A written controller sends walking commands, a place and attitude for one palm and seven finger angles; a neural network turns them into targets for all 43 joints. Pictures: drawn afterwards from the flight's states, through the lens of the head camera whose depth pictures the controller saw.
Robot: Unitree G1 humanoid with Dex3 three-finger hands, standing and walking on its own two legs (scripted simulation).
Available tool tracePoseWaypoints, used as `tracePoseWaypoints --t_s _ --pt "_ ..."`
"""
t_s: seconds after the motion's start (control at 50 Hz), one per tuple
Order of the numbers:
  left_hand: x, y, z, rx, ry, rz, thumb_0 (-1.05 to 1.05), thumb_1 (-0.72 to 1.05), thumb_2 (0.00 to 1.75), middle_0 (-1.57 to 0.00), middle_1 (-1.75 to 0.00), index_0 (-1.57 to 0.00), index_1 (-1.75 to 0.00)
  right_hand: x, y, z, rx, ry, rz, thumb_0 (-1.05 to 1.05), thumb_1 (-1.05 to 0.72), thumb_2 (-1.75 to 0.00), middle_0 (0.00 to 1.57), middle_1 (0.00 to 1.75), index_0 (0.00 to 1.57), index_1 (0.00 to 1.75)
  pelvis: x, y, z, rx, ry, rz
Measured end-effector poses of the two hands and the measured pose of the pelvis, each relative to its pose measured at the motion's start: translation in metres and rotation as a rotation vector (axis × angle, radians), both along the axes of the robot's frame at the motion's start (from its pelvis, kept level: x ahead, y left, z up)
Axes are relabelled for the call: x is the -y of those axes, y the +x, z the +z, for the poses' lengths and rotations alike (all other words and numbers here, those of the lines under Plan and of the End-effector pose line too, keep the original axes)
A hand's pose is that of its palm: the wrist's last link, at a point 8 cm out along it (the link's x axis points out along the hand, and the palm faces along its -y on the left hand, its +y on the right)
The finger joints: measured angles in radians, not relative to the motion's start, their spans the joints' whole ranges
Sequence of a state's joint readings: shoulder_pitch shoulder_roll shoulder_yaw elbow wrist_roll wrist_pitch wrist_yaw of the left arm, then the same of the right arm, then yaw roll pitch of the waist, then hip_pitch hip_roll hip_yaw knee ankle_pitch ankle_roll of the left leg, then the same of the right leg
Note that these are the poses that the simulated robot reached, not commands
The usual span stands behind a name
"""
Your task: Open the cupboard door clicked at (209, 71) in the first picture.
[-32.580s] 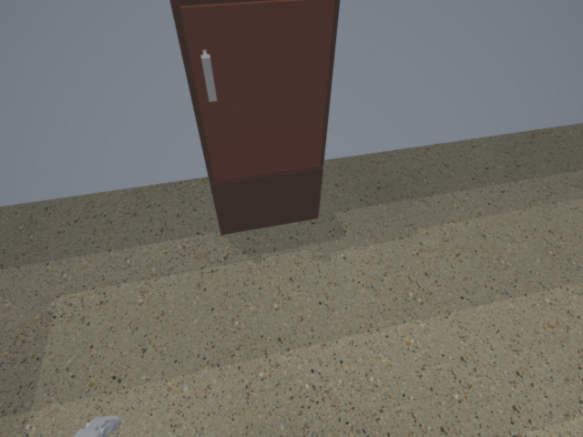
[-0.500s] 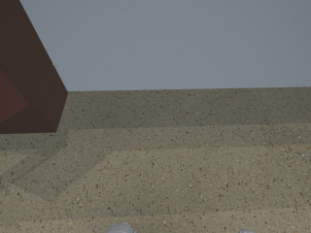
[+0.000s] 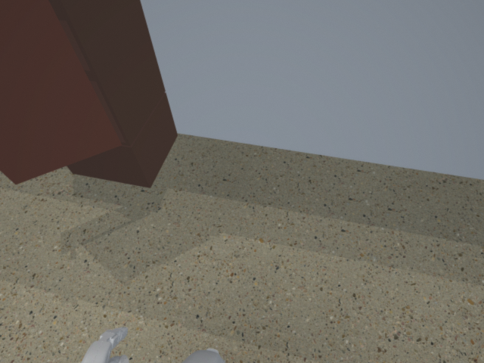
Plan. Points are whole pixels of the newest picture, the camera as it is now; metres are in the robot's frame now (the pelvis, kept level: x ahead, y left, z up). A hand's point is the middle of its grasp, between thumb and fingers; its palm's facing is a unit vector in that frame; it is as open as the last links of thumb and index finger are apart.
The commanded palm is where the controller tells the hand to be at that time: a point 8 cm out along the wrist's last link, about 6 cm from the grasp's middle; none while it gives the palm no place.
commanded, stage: turn to face it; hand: left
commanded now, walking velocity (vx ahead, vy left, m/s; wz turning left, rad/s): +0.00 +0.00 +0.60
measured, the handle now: out of the picture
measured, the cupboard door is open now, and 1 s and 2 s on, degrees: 42 42 42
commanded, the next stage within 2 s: take the last steps up to it in 0.80 s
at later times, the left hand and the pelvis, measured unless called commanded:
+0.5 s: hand out of the picture +0.01 +0.26 -0.17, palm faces +0.32 -0.91 -0.25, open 7.3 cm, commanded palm none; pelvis +0.01 +0.02 +0.01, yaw +17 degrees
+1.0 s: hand out of the picture -0.01 +0.18 -0.16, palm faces +0.49 -0.84 -0.21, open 7.3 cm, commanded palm none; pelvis +0.04 +0.00 +0.01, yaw +28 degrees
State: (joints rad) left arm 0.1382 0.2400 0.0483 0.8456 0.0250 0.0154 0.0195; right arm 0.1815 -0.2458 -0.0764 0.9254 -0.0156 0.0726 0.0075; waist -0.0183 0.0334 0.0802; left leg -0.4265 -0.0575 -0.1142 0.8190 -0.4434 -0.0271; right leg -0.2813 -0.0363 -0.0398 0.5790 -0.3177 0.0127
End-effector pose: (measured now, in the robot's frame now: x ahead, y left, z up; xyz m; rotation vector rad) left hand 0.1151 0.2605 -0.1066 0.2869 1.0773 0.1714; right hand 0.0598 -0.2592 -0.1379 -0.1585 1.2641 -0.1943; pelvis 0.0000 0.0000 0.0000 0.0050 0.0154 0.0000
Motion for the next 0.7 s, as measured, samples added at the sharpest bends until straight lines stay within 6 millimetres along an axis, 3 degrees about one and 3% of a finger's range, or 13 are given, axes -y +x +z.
tracePoseWaypoints --t_s 0.1,0.2,0.3,0.36,0.42,0.54,0.7 --pt "0.013 -0.032 0.001 -0.044 -0.032 0.077 0.00 0.91 0.90 -0.20 -0.30 -0.21 -0.30 0.007 0.021 0.010 -0.011 -0.001 0.060 0.00 -0.91 -0.90 0.20 0.30 0.20 0.30 0.005 0.005 0.009 0.012 0.020 0.071" --pt "0.015 -0.068 -0.012 -0.099 -0.084 0.162 0.00 0.91 0.90 -0.20 -0.30 -0.21 -0.30 -0.004 0.057 0.021 0.008 -0.017 0.154 0.00 -0.91 -0.90 0.20 0.30 0.20 0.30 0.001 0.008 0.011 0.010 0.028 0.136" --pt "-0.004 -0.110 -0.039 -0.160 -0.126 0.268 0.00 0.91 0.90 -0.20 -0.30 -0.21 -0.30 -0.034 0.104 0.022 0.091 -0.054 0.273 0.00 -0.91 -0.90 0.20 0.30 0.20 0.30 -0.017 0.012 -0.005 0.006 0.000 0.199" --pt "-0.019 -0.128 -0.047 -0.209 -0.122 0.322 0.01 0.91 0.90 -0.20 -0.30 -0.21 -0.30 -0.051 0.119 0.026 0.131 -0.068 0.326 0.00 -0.91 -0.90 0.20 0.30 0.20 0.30 -0.023 0.010 -0.008 0.007 0.003 0.229" --pt "-0.030 -0.130 -0.040 -0.206 -0.108 0.361 0.01 0.91 0.90 -0.20 -0.30 -0.21 -0.30 -0.062 0.122 0.032 0.128 -0.074 0.363 0.00 -0.91 -0.90 0.20 0.30 0.20 0.30 -0.025 0.010 -0.001 0.003 -0.013 0.262" --pt "-0.040 -0.118 -0.019 -0.127 -0.079 0.398 0.01 0.91 0.90 -0.20 -0.30 -0.20 -0.30 -0.072 0.118 0.030 0.076 -0.048 0.409 0.00 -0.91 -0.90 0.20 0.30 0.20 0.30 -0.022 0.014 0.009 -0.002 -0.027 0.316" --pt "-0.017 -0.094 -0.007 -0.050 -0.037 0.416 0.00 0.91 0.90 -0.19 -0.30 -0.20 -0.30 -0.054 0.115 0.006 0.010 0.012 0.415 0.00 -0.91 -0.90 0.20 0.30 0.20 0.30 0.003 0.028 0.004 -0.005 -0.002 0.375"
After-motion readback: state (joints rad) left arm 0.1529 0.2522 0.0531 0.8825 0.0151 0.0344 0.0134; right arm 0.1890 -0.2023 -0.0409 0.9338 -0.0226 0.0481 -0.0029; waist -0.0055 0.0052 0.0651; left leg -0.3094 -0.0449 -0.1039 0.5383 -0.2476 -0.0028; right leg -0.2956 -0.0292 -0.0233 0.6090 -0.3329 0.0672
